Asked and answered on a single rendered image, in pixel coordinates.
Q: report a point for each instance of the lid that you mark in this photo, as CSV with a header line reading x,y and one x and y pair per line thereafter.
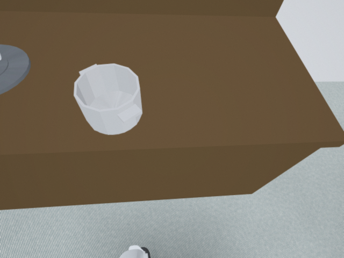
x,y
14,66

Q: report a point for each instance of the pot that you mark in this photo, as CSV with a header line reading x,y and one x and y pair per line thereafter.
x,y
109,97

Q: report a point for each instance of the left robot shin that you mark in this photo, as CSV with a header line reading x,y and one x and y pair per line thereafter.
x,y
135,247

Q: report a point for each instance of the table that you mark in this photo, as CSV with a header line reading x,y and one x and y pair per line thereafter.
x,y
227,103

